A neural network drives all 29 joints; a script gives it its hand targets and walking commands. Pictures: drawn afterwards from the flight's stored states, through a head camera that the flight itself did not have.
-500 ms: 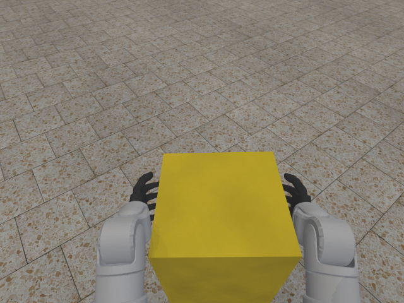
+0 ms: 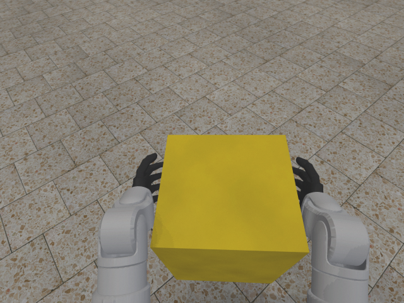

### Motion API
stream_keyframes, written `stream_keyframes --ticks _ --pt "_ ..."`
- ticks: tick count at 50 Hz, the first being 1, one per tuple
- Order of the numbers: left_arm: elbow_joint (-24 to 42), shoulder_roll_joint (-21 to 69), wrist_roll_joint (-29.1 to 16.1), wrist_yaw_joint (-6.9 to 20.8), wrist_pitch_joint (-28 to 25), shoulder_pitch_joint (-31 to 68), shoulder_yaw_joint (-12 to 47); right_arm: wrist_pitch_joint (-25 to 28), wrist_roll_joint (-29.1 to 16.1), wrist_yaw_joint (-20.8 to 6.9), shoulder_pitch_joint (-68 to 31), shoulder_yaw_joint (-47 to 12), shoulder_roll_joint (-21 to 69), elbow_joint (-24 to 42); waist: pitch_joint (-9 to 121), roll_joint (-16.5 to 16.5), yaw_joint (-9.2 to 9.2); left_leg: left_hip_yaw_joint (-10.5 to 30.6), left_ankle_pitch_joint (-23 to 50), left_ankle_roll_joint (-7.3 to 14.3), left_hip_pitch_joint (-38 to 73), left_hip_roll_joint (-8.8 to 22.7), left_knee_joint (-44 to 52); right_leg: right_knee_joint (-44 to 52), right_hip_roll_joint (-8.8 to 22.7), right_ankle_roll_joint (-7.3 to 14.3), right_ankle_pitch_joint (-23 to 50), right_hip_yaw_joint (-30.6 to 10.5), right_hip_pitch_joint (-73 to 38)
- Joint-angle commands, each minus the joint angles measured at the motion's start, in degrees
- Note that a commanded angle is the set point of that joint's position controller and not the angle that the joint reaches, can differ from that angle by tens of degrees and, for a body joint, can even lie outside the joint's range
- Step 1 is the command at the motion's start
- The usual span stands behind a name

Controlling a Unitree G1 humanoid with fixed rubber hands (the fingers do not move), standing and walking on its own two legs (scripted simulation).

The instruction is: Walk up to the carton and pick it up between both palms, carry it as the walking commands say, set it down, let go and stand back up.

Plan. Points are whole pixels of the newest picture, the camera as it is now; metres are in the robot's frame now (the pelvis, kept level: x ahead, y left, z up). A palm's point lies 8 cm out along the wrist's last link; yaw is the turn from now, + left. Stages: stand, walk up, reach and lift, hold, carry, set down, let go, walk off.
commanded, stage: carry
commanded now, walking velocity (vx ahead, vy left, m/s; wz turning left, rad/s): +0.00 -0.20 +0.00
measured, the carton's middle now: (224, 216) +0.27 -0.02 +0.02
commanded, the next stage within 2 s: none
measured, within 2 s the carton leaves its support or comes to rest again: neither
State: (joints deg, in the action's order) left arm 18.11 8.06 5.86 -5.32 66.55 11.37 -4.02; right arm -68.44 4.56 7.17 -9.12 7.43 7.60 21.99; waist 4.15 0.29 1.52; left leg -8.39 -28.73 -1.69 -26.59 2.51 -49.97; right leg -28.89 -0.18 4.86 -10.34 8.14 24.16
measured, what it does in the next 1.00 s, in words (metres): steps to the right: left foot, then right foot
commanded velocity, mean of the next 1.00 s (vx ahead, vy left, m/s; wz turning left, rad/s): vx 0.00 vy -0.12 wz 0.00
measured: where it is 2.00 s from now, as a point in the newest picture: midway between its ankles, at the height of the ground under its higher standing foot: outside the picture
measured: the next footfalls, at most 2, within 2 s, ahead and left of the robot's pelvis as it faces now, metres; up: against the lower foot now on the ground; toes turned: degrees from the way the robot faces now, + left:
left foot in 0.06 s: +0.01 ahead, +0.08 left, +0.00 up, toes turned +10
right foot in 0.42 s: +0.02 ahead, -0.25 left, +0.00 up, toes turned -6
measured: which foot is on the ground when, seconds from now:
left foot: up 0.00-0.04, down 0.06-0.42, up 0.44-0.76, down 0.78-1.00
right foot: down 0.00-0.08, up 0.10-0.40, down 0.42-0.80, up 0.82-0.98, down 1.00-1.00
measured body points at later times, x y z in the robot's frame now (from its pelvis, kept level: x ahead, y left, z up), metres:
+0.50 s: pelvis -0.04 -0.13 +0.00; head -0.02 -0.14 +0.45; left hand +0.25 +0.00 +0.07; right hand +0.23 -0.29 +0.05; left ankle -0.04 +0.05 -0.71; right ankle -0.02 -0.24 -0.73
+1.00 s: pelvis -0.08 -0.20 +0.00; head -0.08 -0.19 +0.45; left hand +0.19 -0.04 +0.08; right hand +0.20 -0.34 +0.08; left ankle -0.10 -0.10 -0.73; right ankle -0.05 -0.35 -0.73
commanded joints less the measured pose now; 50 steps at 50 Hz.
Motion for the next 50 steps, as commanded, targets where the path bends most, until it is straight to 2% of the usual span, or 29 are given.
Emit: stream_keyframes --ticks 1,2,3,4,5,7,9,10,15,17,18,19,21,22,23,26,29,30,33,35,37,38,39,40,41,44,46,48,50 --pt "2.62 52.67 -21.58 12.78 1.13 20.37 39.41 -0.04 -21.64 -16.64 -22.95 -42.18 50.16 1.21 19.36 1.41 -0.63 2.97 16.82 1.89 18.33 4.73 30.59 0.92 11.43 4.14 18.43 -10.86 -10.94" --pt "2.19 52.34 -21.62 12.79 1.17 20.69 39.98 0.11 -21.24 -17.05 -22.81 -41.41 49.62 0.27 16.81 -4.18 -0.51 10.78 22.44 3.16 23.94 11.78 33.51 -4.53 8.73 0.65 13.07 -8.24 -1.44" --pt "3.04 51.25 -21.64 12.76 1.33 22.72 40.4 0.05 -20.92 -17.16 -21.86 -39.57 50.09 -4.25 12.82 -20.05 -1.44 25.62 41.45 8.14 28.08 25.83 33.5 -10.89 3.19 -3.78 -7.09 -4.46 11.78" --pt "2.68 51.81 -21.15 12.88 1.34 21.98 41.21 0.25 -21.19 -17.62 -20.71 -39.81 50.12 -3.19 9.97 -16.9 -1.85 21.75 47.37 10.92 26.45 27.85 30.02 -19.08 3.29 -5.07 -14.82 -5.71 14.02" --pt "4.92 51.82 -23.67 13.69 1.56 27.82 42.01 0.75 -20.14 -17.49 -19.82 -38.64 50.56 -6.12 10.47 -15.49 -0.66 19.38 44.14 14.34 22.11 28.22 29.79 -23.61 6.39 -4.38 -14.98 -9.83 11.24" --pt "3.7 53.62 -23.58 14.08 1.36 29.33 42.21 0.9 -20.43 -16.98 -26.89 -39.64 52.26 -1.7 6.14 -5.9 -0.78 14.26 35.02 10.45 16.46 21.17 31.69 -24.0 3.81 -6.09 -10.85 -8.57 11.18" --pt "5.17 54.07 -24.84 14.4 1.37 30.6 42.4 1.28 -21.23 -16.43 -30.57 -40.22 52.21 3.08 5.75 -7.02 -1.04 10.85 32.07 7.95 17.27 18.86 31.65 -23.57 2.99 -7.09 -7.47 -7.45 12.04" --pt "3.37 54.66 -24.5 14.5 1.22 26.87 41.25 1.46 -21.5 -16.06 -30.15 -41.07 52.55 4.78 9.22 -3.78 -0.87 10.79 34.84 8.48 18.83 19.11 30.29 -24.19 2.47 -7.58 -6.89 -7.24 10.95" --pt "4.4 53.32 -24.7 14.4 1.95 23.18 41.24 0.86 -18.27 -14.86 -22.77 -39.53 49.35 4.2 16.32 -12.0 -0.8 5.87 41.83 7.19 20.08 17.11 24.47 -12.12 1.21 -7.6 -11.36 -2.59 1.58" --pt "3.75 52.63 -24.1 14.33 2.13 23.81 40.39 0.52 -18.57 -15.01 -24.36 -39.69 49.89 2.84 15.23 -14.9 -1.52 4.45 37.07 4.48 18.93 15.2 21.4 -0.37 0.08 -7.04 -7.43 -0.45 -2.66" --pt "3.71 52.35 -23.92 14.27 2.2 22.86 40.39 0.48 -17.39 -14.62 -21.71 -39.55 49.88 1.48 18.78 -13.52 -1.98 3.01 35.44 2.68 19.63 13.33 15.48 7.65 0.96 -6.43 -3.83 -1.57 -7.79" --pt "4.67 52.09 -24.53 14.32 2.2 24.2 40.65 0.44 -17.54 -14.84 -20.39 -39.43 50.21 0.35 18.45 -10.05 -1.71 2.84 32.83 0.42 14.95 11.88 12.42 9.81 4.42 -5.92 1.79 -5.1 -13.19" --pt "1.82 51.37 -23.44 14.59 2.08 23.37 39.84 0.63 -18.29 -14.92 -24.5 -40.7 51.73 1.37 19.01 10.89 -1.95 1.47 0.02 -3.68 -3.69 4.17 1.91 1.88 20.06 0.52 44.53 -20.4 -25.07" --pt "4.65 52.3 -24.1 14.54 0.94 25.63 40.68 0.72 -19.55 -15.29 -26.18 -41.21 52.38 2.67 19.5 15.07 -2.48 1.12 -10.12 -3.0 -4.1 2.15 1.08 0.63 18.47 4.84 46.29 -16.42 -24.98" --pt "2.97 53.68 -23.24 14.74 0.51 22.85 40.46 0.56 -20.87 -15.85 -27.34 -42.88 52.03 4.1 18.18 17.95 -2.44 1.08 -9.97 -2.67 -4.37 1.14 -2.28 1.01 17.08 6.34 44.47 -16.74 -21.54" --pt "4.5 55.2 -21.85 14.28 0.11 23.46 36.45 0.8 -24.15 -16.01 -33.71 -47.55 55.28 5.6 15.39 12.84 -2.47 1.96 -2.7 -1.27 -2.75 1.44 -8.98 6.57 12.67 4.64 16.54 -11.9 -15.98" --pt "2.02 54.51 -21.94 14.8 0.62 19.76 36.36 0.56 -22.87 -15.11 -31.62 -46.05 52.15 6.45 15.85 13.9 -2.39 1.67 0.18 0.1 -4.53 0.8 -6.42 8.79 13.34 4.72 7.58 -12.51 -17.16" --pt "0.4 53.98 -21.7 14.64 0.93 18.98 36.11 0.31 -22.82 -15.18 -29.57 -45.22 51.79 4.44 17.14 10.61 -2.54 0.51 1.19 -0.22 -1.56 0.33 -3.97 8.62 12.88 5.47 7.9 -11.77 -16.72" --pt "0.45 53.29 -20.47 13.86 0.73 17.71 36.38 0.06 -22.72 -15.59 -28.5 -44.88 51.3 4.73 16.13 11.38 -2.34 1.08 0.73 0.96 1.82 -0.21 7.09 7.06 13.81 7.21 15.56 -15.02 -17.5" --pt "1.38 53.1 -21.01 13.49 0.92 20.19 37.5 -0.26 -22.45 -16.12 -26.58 -43.51 51.39 2.27 16.77 6.67 -1.48 -0.18 7.39 1.2 7.8 -0.3 20.98 4.18 12.85 6.94 19.21 -13.32 -17.15" --pt "1.52 52.76 -21.55 13.25 1.2 21.31 39.4 -0.23 -21.66 -17.01 -24.34 -41.86 51.25 -1.0 17.55 -2.84 -0.77 7.07 18.46 2.88 21.57 6.78 33.09 0.29 10.99 2.18 12.88 -11.96 -6.67" --pt "3.46 53.11 -22.21 13.09 1.23 24.88 40.89 0.2 -21.77 -17.39 -24.41 -40.23 52.49 -2.89 15.09 -13.28 -0.85 18.99 23.57 5.64 25.8 17.33 36.17 -4.73 6.89 -1.54 4.88 -9.17 2.15" --pt "3.21 53.77 -21.36 12.84 1.55 23.79 41.15 0.01 -21.27 -17.74 -23.5 -39.68 51.52 -2.47 10.4 -18.05 -1.7 22.21 32.51 8.89 26.79 23.62 35.03 -9.12 3.31 -4.1 -8.97 -6.75 9.91" --pt "4.28 53.31 -22.58 13.28 1.8 26.72 41.19 0.11 -21.43 -17.74 -23.49 -40.12 52.23 -3.71 9.72 -12.68 -1.02 17.79 36.61 12.45 23.33 24.11 31.43 -15.1 5.52 -4.43 -11.69 -7.78 7.48" --pt "5.68 53.68 -24.39 13.65 1.7 31.39 42.76 0.47 -21.13 -17.85 -24.03 -39.62 53.47 -5.41 9.09 -11.68 -0.92 14.55 35.43 12.24 19.56 22.15 31.31 -15.18 6.2 -4.3 -10.9 -8.08 5.89" --pt "7.38 53.7 -25.44 14.2 1.38 30.01 42.58 1.15 -21.35 -16.65 -27.95 -40.79 54.65 1.06 9.26 -7.52 -1.25 6.59 33.05 7.53 15.9 13.9 29.79 -10.97 3.19 -5.0 -8.2 -5.1 0.22" --pt "6.74 54.38 -26.04 14.48 1.85 28.64 42.06 1.31 -20.76 -15.71 -27.82 -40.34 53.79 2.79 11.1 -8.02 -1.41 4.94 39.27 6.25 15.94 12.49 24.93 -2.29 0.91 -5.49 -8.04 -1.28 -5.66" --pt "3.93 53.9 -25.1 14.77 2.44 24.72 40.31 0.82 -19.38 -14.67 -26.05 -40.67 51.66 3.31 15.05 -5.33 -1.69 3.39 32.69 3.9 15.3 7.76 21.61 4.16 2.92 -5.27 2.88 -3.12 -13.92" --pt "0.23 52.36 -23.89 15.04 2.46 21.55 39.07 0.48 -17.64 -14.57 -22.84 -39.85 50.57 0.21 19.66 2.36 -1.26 2.01 18.09 1.76 10.26 4.04 18.94 0.36 10.51 -4.25 24.57 -10.11 -20.27"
